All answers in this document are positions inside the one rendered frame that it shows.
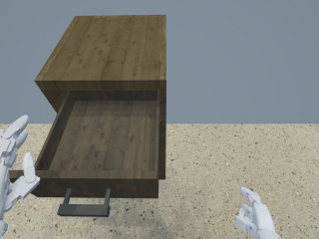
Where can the right robot forearm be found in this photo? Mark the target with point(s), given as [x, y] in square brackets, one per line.
[266, 234]

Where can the cabinet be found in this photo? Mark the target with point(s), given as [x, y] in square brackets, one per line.
[110, 53]

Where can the robot left hand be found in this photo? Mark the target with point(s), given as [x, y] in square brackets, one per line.
[10, 141]

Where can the handle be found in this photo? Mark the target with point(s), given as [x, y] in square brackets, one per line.
[84, 210]

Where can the robot right hand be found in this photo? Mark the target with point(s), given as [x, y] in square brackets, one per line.
[252, 220]

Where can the drawer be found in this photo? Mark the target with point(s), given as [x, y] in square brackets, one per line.
[99, 140]

